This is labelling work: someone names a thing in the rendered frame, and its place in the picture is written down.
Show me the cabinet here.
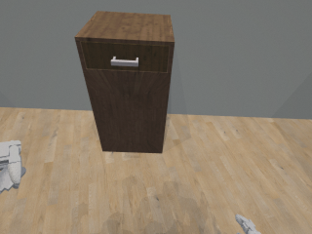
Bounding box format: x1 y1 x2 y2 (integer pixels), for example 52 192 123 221
74 11 175 154

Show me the right robot hand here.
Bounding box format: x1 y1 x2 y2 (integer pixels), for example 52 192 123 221
235 214 261 234

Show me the left robot hand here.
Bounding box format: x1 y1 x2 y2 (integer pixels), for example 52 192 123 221
0 140 26 194

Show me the handle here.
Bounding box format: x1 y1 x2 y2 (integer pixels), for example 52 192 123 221
110 57 138 67

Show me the drawer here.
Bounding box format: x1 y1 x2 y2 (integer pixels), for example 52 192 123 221
81 41 170 72

